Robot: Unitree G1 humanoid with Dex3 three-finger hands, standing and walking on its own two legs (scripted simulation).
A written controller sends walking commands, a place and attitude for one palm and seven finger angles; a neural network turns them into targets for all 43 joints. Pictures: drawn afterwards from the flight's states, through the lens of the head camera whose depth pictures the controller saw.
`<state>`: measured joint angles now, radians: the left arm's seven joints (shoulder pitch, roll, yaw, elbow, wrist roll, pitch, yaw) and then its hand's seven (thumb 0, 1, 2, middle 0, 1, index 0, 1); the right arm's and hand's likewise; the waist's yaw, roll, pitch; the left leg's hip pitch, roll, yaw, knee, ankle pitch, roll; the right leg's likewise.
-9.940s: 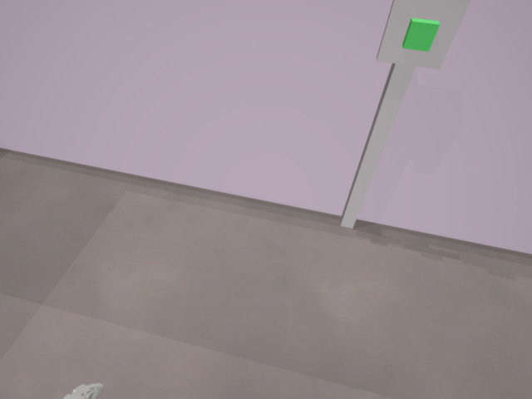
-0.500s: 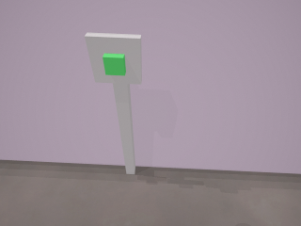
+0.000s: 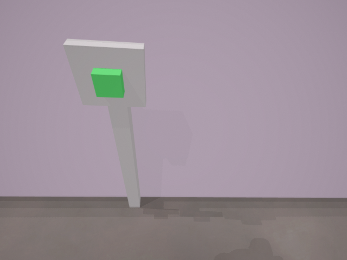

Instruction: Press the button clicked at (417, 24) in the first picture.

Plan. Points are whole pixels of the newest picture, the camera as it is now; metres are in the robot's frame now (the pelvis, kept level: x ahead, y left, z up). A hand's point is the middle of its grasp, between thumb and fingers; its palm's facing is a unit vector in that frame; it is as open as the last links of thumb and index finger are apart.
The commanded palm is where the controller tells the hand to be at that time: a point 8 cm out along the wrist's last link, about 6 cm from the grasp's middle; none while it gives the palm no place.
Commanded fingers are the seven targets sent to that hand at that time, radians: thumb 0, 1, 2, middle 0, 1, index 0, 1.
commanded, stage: come to a stop and stand still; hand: left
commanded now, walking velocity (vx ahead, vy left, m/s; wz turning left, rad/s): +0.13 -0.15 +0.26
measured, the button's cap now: (109, 82) +0.49 +0.20 +0.15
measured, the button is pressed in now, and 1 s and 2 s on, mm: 0 0 0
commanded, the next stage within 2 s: look again from close up in 0.94 s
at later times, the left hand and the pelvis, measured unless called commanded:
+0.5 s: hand out of the picture +0.11 +0.14 -0.17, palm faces +0.09 -0.98 -0.19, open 7.3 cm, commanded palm none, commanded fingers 0.00 0.90 0.90 -0.20 -0.30 -0.20 -0.30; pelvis +0.01 -0.04 -0.01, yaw +4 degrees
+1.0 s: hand out of the picture -0.03 +0.12 -0.18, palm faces +0.07 -0.98 -0.18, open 7.3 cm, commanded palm none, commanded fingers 0.00 0.90 0.90 -0.20 -0.30 -0.20 -0.30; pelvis +0.00 -0.04 -0.01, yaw +3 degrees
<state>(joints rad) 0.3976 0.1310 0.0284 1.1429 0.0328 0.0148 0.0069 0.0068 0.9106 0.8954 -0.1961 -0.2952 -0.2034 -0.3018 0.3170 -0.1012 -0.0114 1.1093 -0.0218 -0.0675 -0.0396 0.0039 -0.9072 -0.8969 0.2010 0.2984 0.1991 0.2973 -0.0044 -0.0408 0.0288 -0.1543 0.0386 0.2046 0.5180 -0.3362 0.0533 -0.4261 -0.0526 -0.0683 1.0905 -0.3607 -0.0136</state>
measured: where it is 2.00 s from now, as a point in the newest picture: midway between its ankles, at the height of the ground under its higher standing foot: outside the picture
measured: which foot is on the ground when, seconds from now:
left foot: down 0.00-0.26, up 0.28-0.52, down 0.54-1.00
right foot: up 0.00-0.22, down 0.24-0.54, up 0.56-0.88, down 0.90-1.00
